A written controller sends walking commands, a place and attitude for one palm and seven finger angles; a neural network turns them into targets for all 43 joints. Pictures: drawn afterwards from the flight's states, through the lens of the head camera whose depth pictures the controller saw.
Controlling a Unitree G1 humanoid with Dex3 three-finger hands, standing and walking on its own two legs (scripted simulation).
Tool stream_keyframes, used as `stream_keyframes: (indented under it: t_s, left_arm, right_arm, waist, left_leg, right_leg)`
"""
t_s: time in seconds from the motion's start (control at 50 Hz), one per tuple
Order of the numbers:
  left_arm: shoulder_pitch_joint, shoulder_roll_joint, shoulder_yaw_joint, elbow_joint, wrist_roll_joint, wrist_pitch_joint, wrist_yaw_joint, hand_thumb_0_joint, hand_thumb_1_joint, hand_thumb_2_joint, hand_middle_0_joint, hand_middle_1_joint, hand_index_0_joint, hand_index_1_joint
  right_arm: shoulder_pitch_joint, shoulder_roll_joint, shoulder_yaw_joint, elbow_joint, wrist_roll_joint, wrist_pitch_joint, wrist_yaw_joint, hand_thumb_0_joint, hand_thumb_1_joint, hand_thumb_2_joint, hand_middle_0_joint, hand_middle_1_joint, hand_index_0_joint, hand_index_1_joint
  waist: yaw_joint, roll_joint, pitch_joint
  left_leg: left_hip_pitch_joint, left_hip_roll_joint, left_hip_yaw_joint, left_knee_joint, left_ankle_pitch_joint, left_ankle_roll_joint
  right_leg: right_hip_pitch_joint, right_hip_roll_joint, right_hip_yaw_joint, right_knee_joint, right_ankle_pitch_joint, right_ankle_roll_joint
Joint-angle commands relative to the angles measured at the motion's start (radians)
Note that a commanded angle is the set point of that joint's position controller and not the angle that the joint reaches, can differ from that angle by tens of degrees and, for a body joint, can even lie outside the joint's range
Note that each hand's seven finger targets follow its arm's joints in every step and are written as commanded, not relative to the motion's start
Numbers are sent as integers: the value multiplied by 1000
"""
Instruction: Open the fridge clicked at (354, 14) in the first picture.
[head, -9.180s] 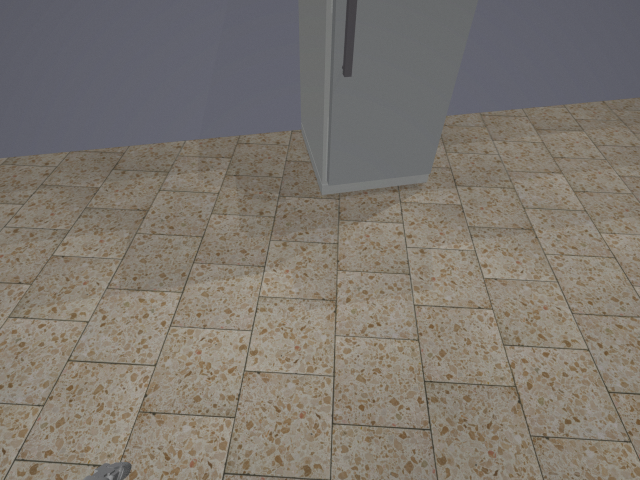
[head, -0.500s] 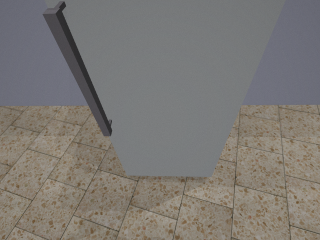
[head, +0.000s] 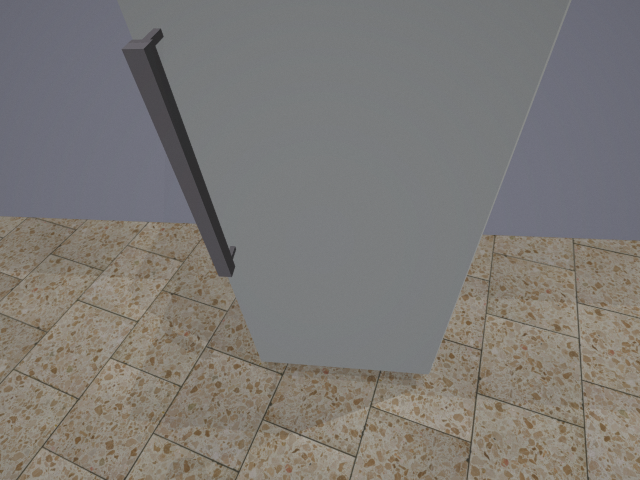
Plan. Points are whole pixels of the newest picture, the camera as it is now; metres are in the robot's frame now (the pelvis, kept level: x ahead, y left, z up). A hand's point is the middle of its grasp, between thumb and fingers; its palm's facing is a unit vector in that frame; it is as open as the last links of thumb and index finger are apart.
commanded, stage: come to a stop and stand still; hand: left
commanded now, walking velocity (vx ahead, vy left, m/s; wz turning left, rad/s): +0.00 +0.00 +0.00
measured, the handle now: (198, 178) +0.53 +0.23 +0.09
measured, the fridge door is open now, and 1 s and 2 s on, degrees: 0 0 0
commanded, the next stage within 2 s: look again from close up in 0.60 s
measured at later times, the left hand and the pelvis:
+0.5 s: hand out of the picture -0.02 +0.19 -0.17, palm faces +0.04 -0.98 -0.22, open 7.4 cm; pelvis -0.03 +0.01 +0.00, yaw +0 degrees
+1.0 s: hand out of the picture -0.01 +0.20 -0.17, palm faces +0.03 -0.97 -0.22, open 7.4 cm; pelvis -0.02 +0.02 +0.00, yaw +0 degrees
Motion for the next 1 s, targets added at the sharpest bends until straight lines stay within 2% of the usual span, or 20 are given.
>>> stream_keyframes:
  t_s: [0.0,0.14,0.18,0.22,0.28,0.32,0.38,0.56,0.6,0.82,0.9,0.98]
  left_arm:
    - [27,142,32,-40,2,-20,8,0,900,900,-200,-300,-200,-300]
    - [44,137,29,-31,0,-18,6,0,900,900,-200,-300,-200,-300]
    - [45,133,29,-31,0,-16,5,0,900,900,-200,-300,-200,-300]
    - [48,131,28,-31,0,-15,6,0,900,900,-200,-300,-200,-300]
    - [52,126,28,-30,0,-12,4,0,900,900,-200,-300,-200,-300]
    - [52,125,28,-31,1,-11,5,0,900,900,-200,-300,-200,-300]
    - [55,125,29,-32,1,-11,4,0,900,900,-200,-300,-200,-300]
    - [58,120,28,-31,2,-12,4,0,900,900,-200,-300,-200,-300]
    - [61,114,26,-29,3,-13,4,0,900,900,-200,-300,-200,-300]
    - [48,124,28,-29,5,-15,3,0,900,900,-200,-300,-200,-300]
    - [49,126,27,-27,6,-16,3,0,900,900,-200,-300,-200,-300]
    - [36,138,30,-30,5,-17,2,0,900,900,-200,-300,-200,-300]
  right_arm:
    - [96,-37,-3,-7,-4,-9,0,0,-900,-900,200,300,200,300]
    - [119,-39,1,10,-3,-13,2,0,-900,-900,200,300,200,300]
    - [124,-35,2,16,-5,-14,2,0,-900,-900,200,300,200,300]
    - [132,-36,2,17,-4,-15,2,0,-900,-900,200,300,200,300]
    - [139,-30,3,19,-5,-13,3,0,-900,-900,200,300,200,300]
    - [141,-29,3,22,-5,-15,3,0,-900,-900,200,300,200,300]
    - [149,-28,1,21,-6,-15,4,0,-900,-900,200,300,200,300]
    - [144,-35,-1,17,-5,-22,2,0,-900,-900,200,300,200,300]
    - [140,-29,-2,17,-3,-22,1,0,-900,-900,200,300,200,300]
    - [114,-53,-7,6,-3,-27,-2,0,-900,-900,200,300,200,300]
    - [96,-51,-8,4,-3,-26,-3,0,-900,-900,200,300,200,300]
    - [83,-65,-10,2,-3,-26,-3,0,-900,-900,200,300,200,300]
  waist:
    - [-9,-69,36]
    - [-4,-76,43]
    - [-1,-47,57]
    - [0,-60,56]
    - [2,-64,77]
    - [4,-53,74]
    - [3,-71,80]
    - [7,-40,59]
    - [7,-58,59]
    - [5,-42,32]
    - [7,-64,25]
    - [7,-68,27]
  left_leg:
    - [-81,36,-2,-77,169,55]
    - [-110,35,-13,-93,133,58]
    - [-123,34,-17,-102,124,59]
    - [-130,37,-20,-106,122,61]
    - [-152,33,-23,-114,84,65]
    - [-157,34,-27,-116,95,66]
    - [-165,31,-26,-115,81,67]
    - [-169,40,-41,-123,122,71]
    - [-161,41,-39,-120,135,71]
    - [-137,49,-44,-119,202,74]
    - [-119,46,-38,-112,220,73]
    - [-115,45,-38,-112,221,73]
  right_leg:
    - [33,-116,124,-154,238,-22]
    - [27,-114,122,-175,127,-18]
    - [19,-110,122,-179,85,-17]
    - [25,-107,114,-177,78,-13]
    - [4,-106,124,-193,-8,-14]
    - [13,-106,116,-185,7,-12]
    - [-1,-106,124,-191,-23,-13]
    - [22,-104,108,-153,61,-9]
    - [20,-104,106,-152,86,-8]
    - [39,-103,98,-120,191,-5]
    - [43,-109,100,-122,229,-5]
    - [40,-113,100,-126,225,-4]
